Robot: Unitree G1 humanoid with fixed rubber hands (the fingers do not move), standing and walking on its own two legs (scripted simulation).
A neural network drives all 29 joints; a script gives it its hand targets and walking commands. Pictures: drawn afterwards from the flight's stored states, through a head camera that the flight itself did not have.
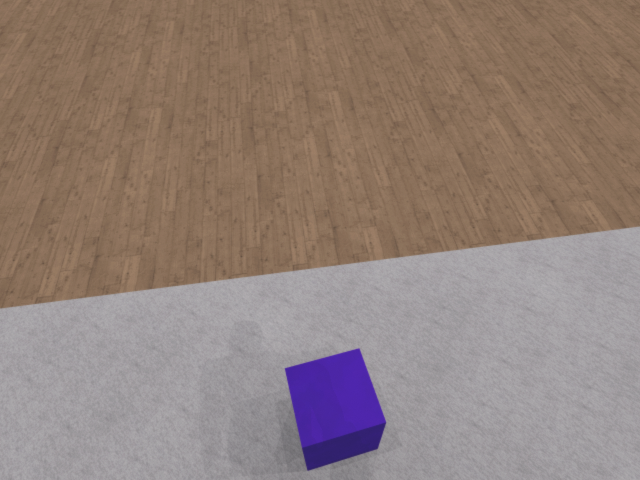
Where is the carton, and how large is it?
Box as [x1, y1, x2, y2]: [285, 348, 385, 470]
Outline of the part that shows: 359,348 285,368 307,470 377,448 385,424 385,420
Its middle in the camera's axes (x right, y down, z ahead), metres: +0.04 +0.47 +1.08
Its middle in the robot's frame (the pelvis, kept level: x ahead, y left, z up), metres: +0.42 +0.00 -0.65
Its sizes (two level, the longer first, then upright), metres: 0.210 0.200 0.250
